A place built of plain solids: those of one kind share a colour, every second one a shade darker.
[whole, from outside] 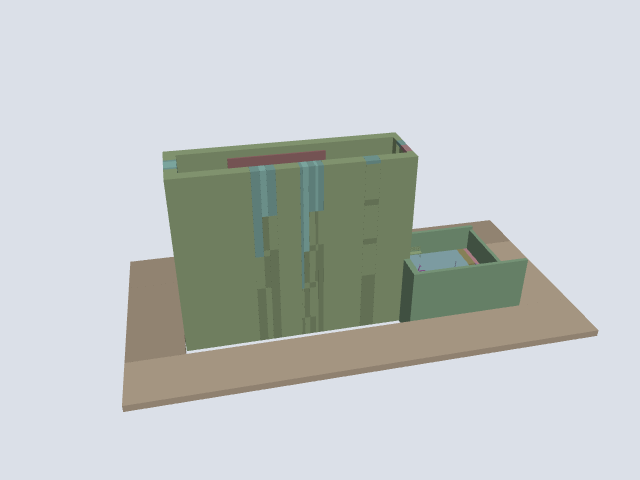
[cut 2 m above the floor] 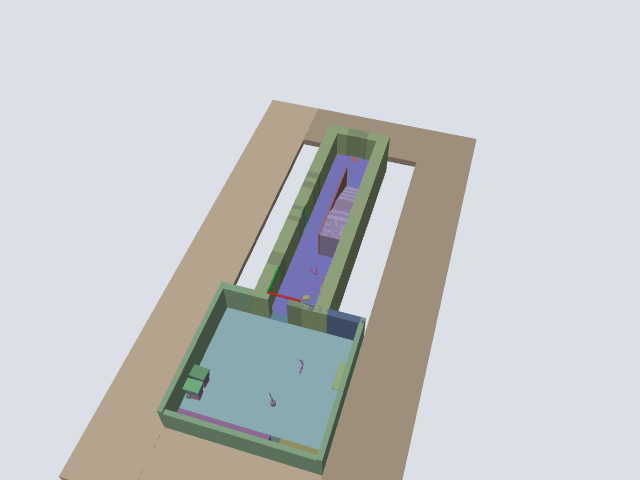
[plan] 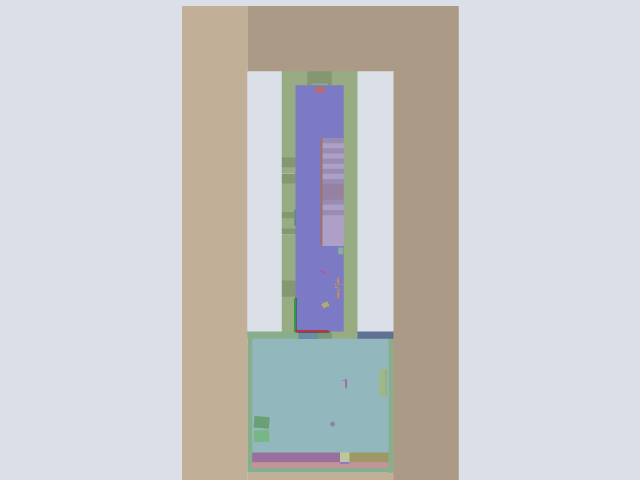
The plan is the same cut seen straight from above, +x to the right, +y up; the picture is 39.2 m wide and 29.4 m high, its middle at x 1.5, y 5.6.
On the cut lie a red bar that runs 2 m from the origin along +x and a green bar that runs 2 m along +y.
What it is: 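A narrow city house of about 1900; beside a corridor from the street door to the back door a straight stair climbs each storey in one flight of 20 steps; behind the house lies a small yard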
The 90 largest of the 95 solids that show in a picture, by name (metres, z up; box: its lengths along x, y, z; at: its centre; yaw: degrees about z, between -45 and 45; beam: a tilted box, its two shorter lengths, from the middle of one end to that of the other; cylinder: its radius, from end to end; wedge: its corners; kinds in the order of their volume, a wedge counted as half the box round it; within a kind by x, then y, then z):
{
 "wall_hall_1": {"box": [0.81, 1.0, 2.57], "at": [-0.45, 2.62, 4.3]},
 "wall_hall_2": {"box": [0.81, 1.0, 2.57], "at": [-0.45, 2.62, 7.32]},
 "wall_hall_3": {"box": [0.81, 1.0, 2.57], "at": [-0.45, 2.62, 10.34]},
 "wall_hall_4": {"box": [0.81, 0.38, 2.57], "at": [-0.45, 6.12, 7.32]},
 "wall_hall_5": {"box": [0.81, 0.18, 2.57], "at": [-0.45, 6.4, 4.3]},
 "wall_hall_6": {"box": [0.81, 0.18, 2.57], "at": [-0.45, 6.4, 7.32]},
 "wall_hall_7": {"box": [0.81, 0.44, 2.57], "at": [-0.45, 6.71, 1.28]},
 "wall_hall_8": {"box": [0.81, 0.44, 2.57], "at": [-0.45, 6.71, 4.3]},
 "wall_hall_9": {"box": [0.81, 0.44, 2.57], "at": [-0.45, 6.71, 7.32]},
 "wall_hall_10": {"box": [0.81, 0.38, 2.57], "at": [-0.45, 7.12, 1.28]},
 "wall_hall_11": {"box": [0.81, 0.38, 2.57], "at": [-0.45, 7.12, 4.3]},
 "wall_hall_12": {"box": [0.81, 0.18, 2.57], "at": [-0.45, 7.4, 1.28]},
 "wall_hall_13": {"box": [0.81, 0.59, 2.57], "at": [-0.45, 9.36, 7.32]},
 "wall_hall_14": {"box": [0.81, 0.41, 2.57], "at": [-0.45, 9.86, 4.3]},
 "wall_hall_15": {"box": [0.81, 0.41, 2.57], "at": [-0.45, 9.86, 7.32]},
 "wall_hall_16": {"box": [0.81, 0.59, 2.57], "at": [-0.45, 10.36, 4.3]},
 "wall_hall_17": {"box": [0.85, 2.57, 13.36], "at": [-0.42, 0.83, 5.18]},
 "wall_hall_18": {"box": [0.85, 1.0, 4.52], "at": [-0.42, 2.62, 0.76]},
 "wall_hall_19": {"box": [0.85, 1.0, 0.45], "at": [-0.42, 2.62, 5.81]},
 "wall_hall_20": {"box": [0.85, 1.0, 0.45], "at": [-0.42, 2.62, 8.83]},
 "wall_hall_21": {"box": [0.85, 2.81, 13.36], "at": [-0.42, 4.53, 5.18]},
 "wall_hall_22": {"box": [0.85, 0.38, 7.54], "at": [-0.42, 6.12, 2.27]},
 "wall_hall_23": {"box": [0.85, 0.18, 4.52], "at": [-0.42, 6.4, 0.76]},
 "wall_hall_24": {"box": [0.85, 0.44, 1.5], "at": [-0.42, 6.71, -0.75]},
 "wall_hall_25": {"box": [0.85, 0.44, 0.45], "at": [-0.42, 6.71, 5.81]},
 "wall_hall_26": {"box": [0.85, 0.38, 1.5], "at": [-0.42, 7.12, -0.75]},
 "wall_hall_27": {"box": [0.85, 1.57, 13.36], "at": [-0.42, 8.28, 5.18]},
 "wall_hall_28": {"box": [0.85, 0.59, 7.54], "at": [-0.42, 9.36, 2.27]},
 "wall_hall_29": {"box": [0.85, 0.41, 4.52], "at": [-0.42, 9.86, 0.76]},
 "wall_hall_30": {"box": [0.85, 0.59, 4.52], "at": [-0.42, 10.36, 0.76]},
 "wall_hall_31": {"box": [0.85, 5.28, 13.36], "at": [-0.42, 13.29, 5.18]},
 "wall_hall_32": {"box": [1.03, 0.45, 13.36], "at": [-0.34, -0.23, 5.18]},
 "wall_hall_33": {"box": [1.58, 0.85, 13.36], "at": [-0.06, 15.51, 5.18]},
 "wall_hall_34": {"box": [0.25, 0.85, 5.42], "at": [0.85, 15.51, 1.21]},
 "wall_hall_35": {"box": [1.0, 0.81, 2.57], "at": [1.48, 15.53, 1.28]},
 "wall_hall_36": {"box": [0.89, 0.45, 5.42], "at": [1.78, -0.23, 1.21]},
 "wall_hall_37": {"box": [0.25, 0.85, 5.42], "at": [2.1, 15.51, 1.21]},
 "wall_hall_38": {"box": [1.58, 0.45, 13.36], "at": [3.01, -0.23, 5.18]},
 "wall_hall_39": {"box": [1.58, 0.85, 13.36], "at": [3.01, 15.51, 5.18]},
 "wall_hall_40": {"box": [0.85, 16.38, 13.36], "at": [3.38, 7.74, 5.18]},
 "ground_garden_1": {"box": [4.0, 32.58, 0.5], "at": [-4.95, 3.64, -0.27]},
 "ground_garden_2": {"box": [8.95, 4.0, 0.5], "at": [1.52, -10.65, -0.27]},
 "ground_garden_3": {"box": [8.95, 4.0, 0.5], "at": [1.52, 17.93, -0.27]},
 "ground_garden_4": {"box": [4.0, 32.58, 0.5], "at": [8.0, 3.64, -0.27]},
 "flightA_1": {"box": [1.31, 0.64, 4.62], "at": [2.31, 5.55, 0.41]},
 "flightA_2": {"box": [1.31, 0.95, 4.47], "at": [2.31, 5.7, 0.33]},
 "flightA_3": {"box": [1.31, 1.26, 4.32], "at": [2.31, 5.86, 0.26]},
 "flightA_4": {"box": [1.31, 1.58, 4.17], "at": [2.31, 6.02, 0.18]},
 "flightA_5": {"box": [1.31, 1.89, 4.01], "at": [2.31, 6.17, 0.11]},
 "flightA_6": {"box": [1.31, 2.2, 3.86], "at": [2.31, 6.33, 0.03]},
 "flightA_7": {"box": [1.31, 2.51, 3.71], "at": [2.31, 6.49, -0.04]},
 "flightA_8": {"box": [1.31, 2.83, 3.56], "at": [2.31, 6.64, -0.12]},
 "flightA_9": {"box": [1.31, 0.32, 3.26], "at": [2.31, 9.17, -0.27]},
 "flightA_10": {"box": [1.31, 0.64, 3.11], "at": [2.31, 9.32, -0.35]},
 "flightA_11": {"box": [1.31, 0.95, 2.96], "at": [2.31, 9.48, -0.42]},
 "flightA_12": {"box": [1.31, 1.26, 2.81], "at": [2.31, 9.64, -0.5]},
 "flightA_13": {"box": [1.31, 1.58, 2.66], "at": [2.31, 9.79, -0.57]},
 "flightA_14": {"box": [1.31, 1.89, 2.5], "at": [2.31, 9.95, -0.65]},
 "flightA_15": {"box": [1.31, 2.2, 2.35], "at": [2.31, 10.11, -0.72]},
 "flightA_16": {"box": [1.31, 2.51, 2.2], "at": [2.31, 10.26, -0.8]},
 "flightA_17": {"box": [1.31, 2.83, 2.05], "at": [2.31, 10.42, -0.87]},
 "floor_yardN_1": {"box": [8.37, 6.97, 1.88], "at": [1.52, -3.92, -0.96]},
 "floor_hall_1": {"box": [2.97, 15.1, 1.9], "at": [1.48, 7.54, -0.95]},
 "wall_yard_1": {"box": [0.3, 8.65, 5.48], "at": [-2.8, -4.33, 1.24]},
 "wall_yard_2": {"box": [3.13, 0.45, 5.48], "at": [-1.39, -0.23, 1.24]},
 "wall_yard_3": {"box": [8.95, 0.3, 3.3], "at": [1.52, -8.5, 0.15]},
 "wall_yard_4": {"box": [0.89, 0.2, 5.48], "at": [1.78, -0.35, 1.24]},
 "wall_yard_5": {"box": [0.89, 0.25, 5.42], "at": [1.78, -0.12, 1.21]},
 "wall_yard_6": {"box": [0.3, 8.65, 3.57], "at": [5.85, -4.33, 0.28]},
 "wall_head_hall_1": {"box": [0.85, 1.0, 0.23], "at": [-0.42, 2.62, 11.74]},
 "wall_head_hall_2": {"box": [0.85, 0.38, 3.25], "at": [-0.42, 6.12, 10.23]},
 "wall_head_hall_3": {"box": [0.85, 0.18, 3.25], "at": [-0.42, 6.4, 10.23]},
 "wall_head_hall_4": {"box": [0.85, 0.44, 3.25], "at": [-0.42, 6.71, 10.23]},
 "wall_head_hall_5": {"box": [0.85, 0.38, 6.27], "at": [-0.42, 7.12, 8.72]},
 "wall_head_hall_6": {"box": [0.85, 0.18, 9.29], "at": [-0.42, 7.4, 7.21]},
 "wall_head_hall_7": {"box": [0.85, 0.59, 3.25], "at": [-0.42, 9.36, 10.23]},
 "wall_head_hall_8": {"box": [0.85, 0.41, 3.25], "at": [-0.42, 9.86, 10.23]},
 "wall_head_hall_9": {"box": [0.85, 0.59, 6.27], "at": [-0.42, 10.36, 8.72]},
 "wall_head_hall_10": {"box": [1.0, 0.85, 3.25], "at": [1.48, 15.51, 10.23]},
 "wall_head_hall_11": {"box": [0.89, 0.45, 0.23], "at": [1.78, -0.23, 11.74]},
 "wall_spine_1": {"box": [0.14, 6.59, 11.96], "at": [1.59, 8.54, 5.88]},
 "wall_yard_n3a_1": {"box": [3.78, 0.45, 5.48], "at": [4.11, -0.23, 1.24]},
 "floor_yardW_1": {"box": [5.38, 0.62, 1.88], "at": [0.03, -7.7, -0.96]},
 "floor_yardS_1": {"box": [8.37, 0.37, 1.88], "at": [1.52, -8.18, -0.96]},
 "floor_1": {"box": [1.31, 0.98, 3.41], "at": [2.31, 8.54, -0.2]},
 "floor_yardE_1": {"box": [2.41, 0.62, 1.88], "at": [4.5, -7.7, -0.96]},
 "floor_sill_hall_1": {"box": [1.18, 0.47, 1.9], "at": [0.76, -0.23, -0.95]},
 "yard_bin_high_1": {"box": [0.76, 0.62, 0.46], "at": [-2.04, -6.41, 0.77], "yaw": 0.9},
 "yard_bin_low_1": {"box": [0.63, 0.55, 0.56], "at": [-2.04, -6.41, 0.26], "yaw": 0.9},
 "floor_coal_1": {"box": [0.62, 0.62, 0.5], "at": [3.01, -7.7, -1.65]}
}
